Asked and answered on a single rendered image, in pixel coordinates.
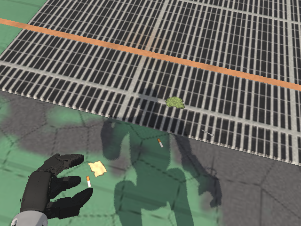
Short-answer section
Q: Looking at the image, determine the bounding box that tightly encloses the left robot hand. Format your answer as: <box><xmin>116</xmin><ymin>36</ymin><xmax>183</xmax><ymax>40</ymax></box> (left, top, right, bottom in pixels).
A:
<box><xmin>20</xmin><ymin>153</ymin><xmax>93</xmax><ymax>219</ymax></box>

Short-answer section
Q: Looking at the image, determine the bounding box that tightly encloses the robot left forearm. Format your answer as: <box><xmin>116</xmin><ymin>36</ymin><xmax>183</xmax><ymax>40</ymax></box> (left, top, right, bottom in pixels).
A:
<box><xmin>10</xmin><ymin>210</ymin><xmax>48</xmax><ymax>226</ymax></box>

